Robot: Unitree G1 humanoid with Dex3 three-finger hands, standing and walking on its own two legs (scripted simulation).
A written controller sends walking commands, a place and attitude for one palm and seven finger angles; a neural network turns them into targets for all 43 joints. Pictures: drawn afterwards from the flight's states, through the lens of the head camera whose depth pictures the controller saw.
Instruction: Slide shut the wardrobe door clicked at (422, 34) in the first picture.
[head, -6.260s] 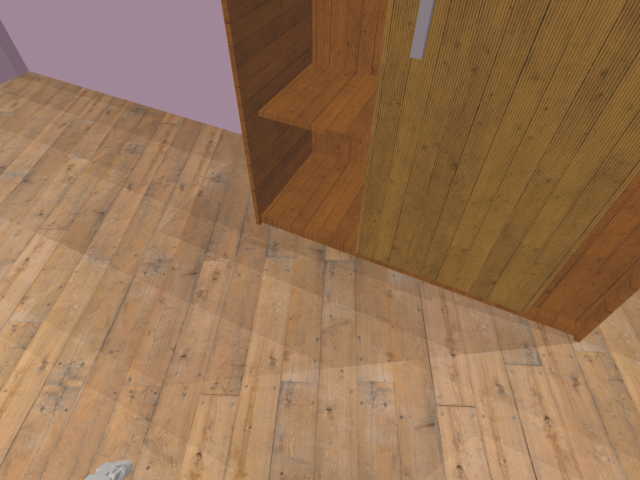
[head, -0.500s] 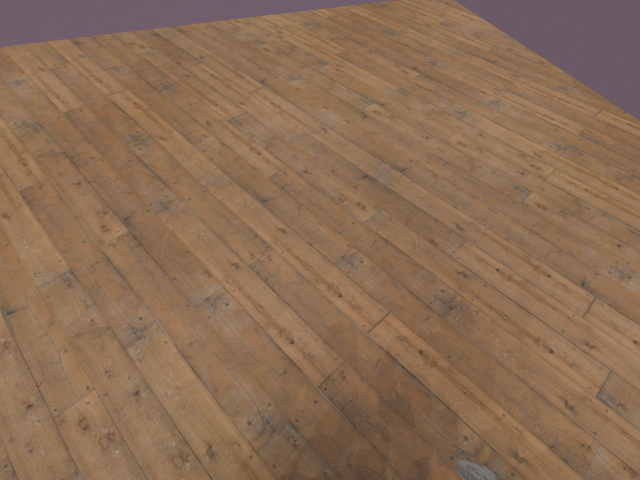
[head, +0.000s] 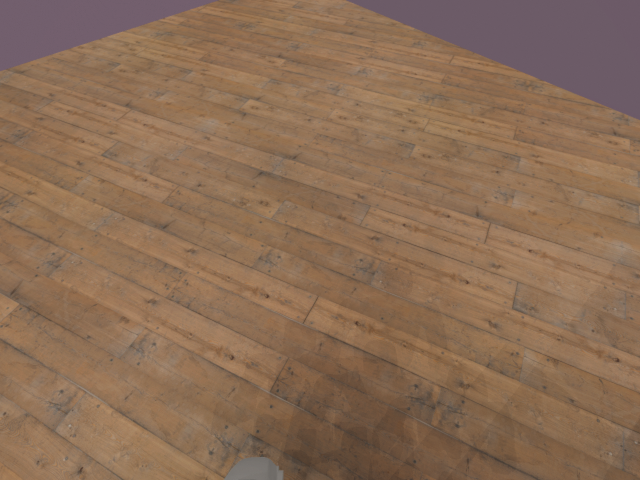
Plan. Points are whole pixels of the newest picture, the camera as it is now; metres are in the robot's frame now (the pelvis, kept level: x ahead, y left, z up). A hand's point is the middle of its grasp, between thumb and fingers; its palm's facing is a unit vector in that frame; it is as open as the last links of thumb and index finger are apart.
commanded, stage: turn to face it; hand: right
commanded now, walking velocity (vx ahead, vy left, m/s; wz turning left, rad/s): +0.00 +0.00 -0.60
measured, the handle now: out of the picture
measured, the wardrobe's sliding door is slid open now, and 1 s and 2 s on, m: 0.45 0.45 0.45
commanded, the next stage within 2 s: none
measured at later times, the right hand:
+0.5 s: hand out of the picture -0.03 -0.14 -0.15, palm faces +0.35 +0.90 -0.26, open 7.4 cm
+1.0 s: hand out of the picture -0.06 -0.20 -0.15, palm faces +0.60 +0.75 -0.29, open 7.4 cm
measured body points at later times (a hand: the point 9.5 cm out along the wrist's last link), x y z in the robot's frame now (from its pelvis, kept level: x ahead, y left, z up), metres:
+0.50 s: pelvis -0.02 +0.06 +0.01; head +0.03 +0.06 +0.45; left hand +0.16 +0.28 -0.14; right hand -0.04 -0.19 -0.13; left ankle +0.01 +0.16 -0.73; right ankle -0.07 -0.08 -0.68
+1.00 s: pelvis -0.02 +0.05 +0.00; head +0.01 +0.03 +0.45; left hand +0.19 +0.21 -0.14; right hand -0.09 -0.24 -0.12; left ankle +0.06 +0.16 -0.71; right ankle -0.08 -0.06 -0.73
